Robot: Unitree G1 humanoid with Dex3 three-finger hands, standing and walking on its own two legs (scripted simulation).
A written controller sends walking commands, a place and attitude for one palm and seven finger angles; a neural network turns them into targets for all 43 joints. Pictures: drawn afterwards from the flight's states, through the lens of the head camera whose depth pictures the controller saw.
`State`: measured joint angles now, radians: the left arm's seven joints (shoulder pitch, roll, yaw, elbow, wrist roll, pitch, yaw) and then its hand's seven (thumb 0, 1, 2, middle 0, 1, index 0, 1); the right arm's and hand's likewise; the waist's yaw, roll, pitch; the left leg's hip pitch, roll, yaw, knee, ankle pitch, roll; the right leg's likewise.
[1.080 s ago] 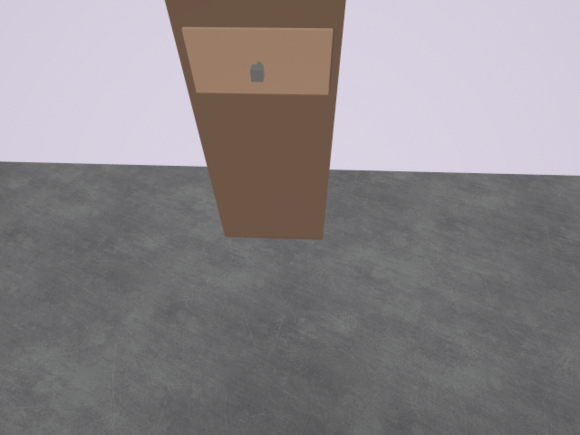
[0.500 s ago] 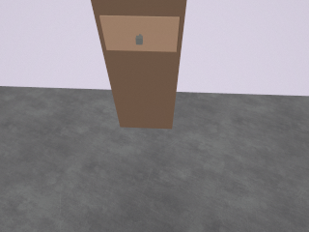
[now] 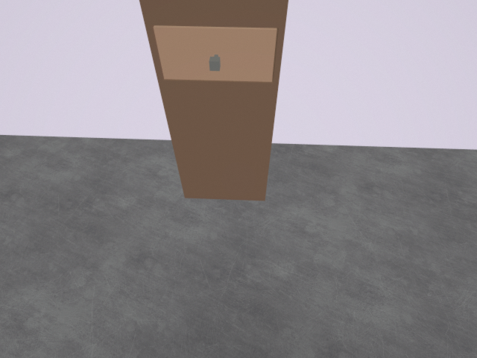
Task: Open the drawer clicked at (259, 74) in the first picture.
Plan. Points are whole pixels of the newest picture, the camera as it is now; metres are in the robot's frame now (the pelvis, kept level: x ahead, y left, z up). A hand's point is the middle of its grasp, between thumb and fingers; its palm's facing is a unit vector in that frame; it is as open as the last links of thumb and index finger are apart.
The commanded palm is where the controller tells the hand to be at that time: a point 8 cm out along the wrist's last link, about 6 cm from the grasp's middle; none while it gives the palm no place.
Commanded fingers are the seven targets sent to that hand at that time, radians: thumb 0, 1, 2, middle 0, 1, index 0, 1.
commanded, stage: take the last steps up to it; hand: left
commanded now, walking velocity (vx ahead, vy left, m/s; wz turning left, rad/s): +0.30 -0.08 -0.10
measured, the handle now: (215, 61) +0.97 +0.13 +0.02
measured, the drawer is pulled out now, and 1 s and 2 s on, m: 0.00 0.00 0.00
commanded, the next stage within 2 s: come to a stop and stand still in 1.28 s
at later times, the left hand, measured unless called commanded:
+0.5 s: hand out of the picture +0.15 +0.16 -0.19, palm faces -0.01 -0.98 -0.18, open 7.3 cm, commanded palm none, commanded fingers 0.00 0.90 0.90 -0.20 -0.30 -0.20 -0.30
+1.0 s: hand (203, 275) +0.33 +0.10 -0.18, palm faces +0.01 -0.99 -0.17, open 7.3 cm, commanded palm none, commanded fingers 0.00 0.90 0.90 -0.20 -0.30 -0.20 -0.30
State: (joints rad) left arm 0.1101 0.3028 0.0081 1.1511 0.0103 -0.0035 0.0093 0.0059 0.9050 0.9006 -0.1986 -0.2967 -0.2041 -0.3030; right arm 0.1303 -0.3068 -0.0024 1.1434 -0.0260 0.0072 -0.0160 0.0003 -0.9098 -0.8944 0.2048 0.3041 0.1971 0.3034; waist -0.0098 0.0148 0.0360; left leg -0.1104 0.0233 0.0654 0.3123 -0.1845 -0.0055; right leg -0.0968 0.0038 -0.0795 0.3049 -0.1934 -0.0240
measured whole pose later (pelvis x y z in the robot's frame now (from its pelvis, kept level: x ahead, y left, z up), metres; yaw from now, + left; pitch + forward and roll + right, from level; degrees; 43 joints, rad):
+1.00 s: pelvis +0.26 -0.08 -0.01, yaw +1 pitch +1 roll -1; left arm 0.15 0.19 0.06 1.06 0.02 -0.01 -0.03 0.01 0.93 0.90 -0.20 -0.30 -0.20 -0.30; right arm 0.32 -0.13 -0.03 1.06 -0.05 -0.06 -0.02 -0.01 -0.91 -0.89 0.20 0.30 0.20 0.30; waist -0.02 0.02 0.08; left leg -0.13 0.12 0.12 0.45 -0.33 -0.05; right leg -0.45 -0.06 -0.09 0.81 -0.39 -0.01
